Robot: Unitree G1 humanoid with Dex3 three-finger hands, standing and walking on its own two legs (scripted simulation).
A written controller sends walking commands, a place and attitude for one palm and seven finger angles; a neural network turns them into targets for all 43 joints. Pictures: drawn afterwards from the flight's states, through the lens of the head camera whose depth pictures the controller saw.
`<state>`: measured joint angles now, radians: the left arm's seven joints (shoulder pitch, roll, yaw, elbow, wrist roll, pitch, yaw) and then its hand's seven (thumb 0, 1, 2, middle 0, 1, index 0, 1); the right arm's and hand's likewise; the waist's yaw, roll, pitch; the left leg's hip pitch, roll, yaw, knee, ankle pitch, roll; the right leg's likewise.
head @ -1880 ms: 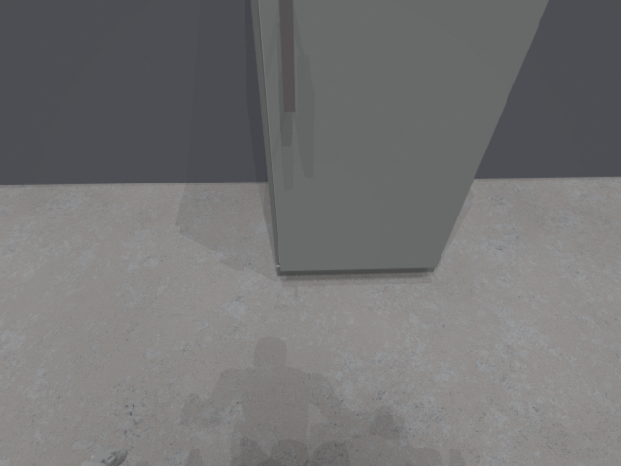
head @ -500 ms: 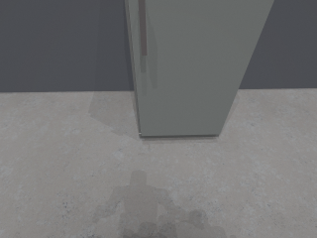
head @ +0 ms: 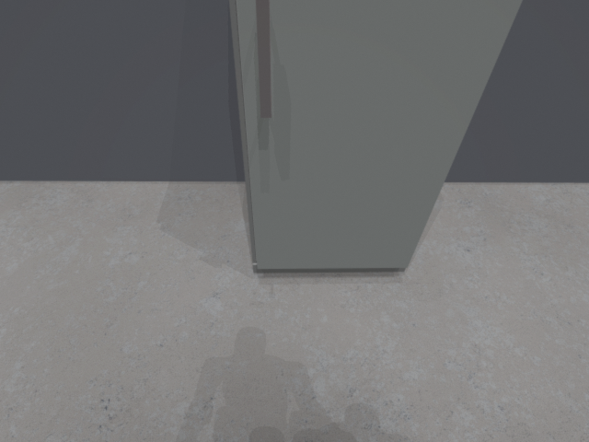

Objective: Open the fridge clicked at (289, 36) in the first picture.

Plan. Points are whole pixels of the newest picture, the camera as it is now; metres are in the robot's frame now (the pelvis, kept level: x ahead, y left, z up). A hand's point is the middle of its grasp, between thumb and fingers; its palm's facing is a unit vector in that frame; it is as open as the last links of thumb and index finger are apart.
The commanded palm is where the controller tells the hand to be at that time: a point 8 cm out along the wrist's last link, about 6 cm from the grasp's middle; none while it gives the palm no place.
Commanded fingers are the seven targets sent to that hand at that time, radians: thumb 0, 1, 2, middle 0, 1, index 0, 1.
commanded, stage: take the last steps up to it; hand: left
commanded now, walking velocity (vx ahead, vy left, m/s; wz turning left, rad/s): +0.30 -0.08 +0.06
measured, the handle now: (264, 57) +0.84 +0.12 +0.16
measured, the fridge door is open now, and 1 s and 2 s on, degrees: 0 0 0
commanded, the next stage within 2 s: come to a stop and stand still in 0.76 s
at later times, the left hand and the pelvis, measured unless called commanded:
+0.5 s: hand (171, 431) +0.18 +0.21 -0.17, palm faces +0.06 -0.99 -0.15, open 7.4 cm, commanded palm none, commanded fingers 0.00 0.90 0.90 -0.20 -0.30 -0.20 -0.30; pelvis +0.16 +0.03 +0.01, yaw +1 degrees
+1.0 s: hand (236, 323) +0.37 +0.14 -0.17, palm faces +0.08 -0.98 -0.20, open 7.2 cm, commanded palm none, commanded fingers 0.00 0.90 0.90 -0.20 -0.30 -0.20 -0.30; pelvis +0.34 -0.04 +0.00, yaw +2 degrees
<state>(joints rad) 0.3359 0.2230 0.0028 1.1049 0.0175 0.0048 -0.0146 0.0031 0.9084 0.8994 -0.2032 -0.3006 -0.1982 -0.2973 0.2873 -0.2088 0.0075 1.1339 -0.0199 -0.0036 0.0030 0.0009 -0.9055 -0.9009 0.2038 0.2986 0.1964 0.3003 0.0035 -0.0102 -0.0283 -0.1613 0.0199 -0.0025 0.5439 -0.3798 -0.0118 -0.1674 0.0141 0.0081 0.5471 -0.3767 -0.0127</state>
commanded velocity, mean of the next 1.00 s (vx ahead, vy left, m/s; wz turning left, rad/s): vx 0.16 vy -0.05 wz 0.01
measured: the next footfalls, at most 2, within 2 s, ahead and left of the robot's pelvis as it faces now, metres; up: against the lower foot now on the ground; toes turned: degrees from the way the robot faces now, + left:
left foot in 0.22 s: +0.10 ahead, +0.12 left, +0.00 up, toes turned +9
right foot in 0.70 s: +0.42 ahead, -0.11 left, +0.00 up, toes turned -7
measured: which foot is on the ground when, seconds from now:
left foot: down 0.00-0.08, up 0.10-0.20, down 0.22-0.70, up 0.72-1.00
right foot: down 0.00-0.24, up 0.26-0.68, down 0.70-1.00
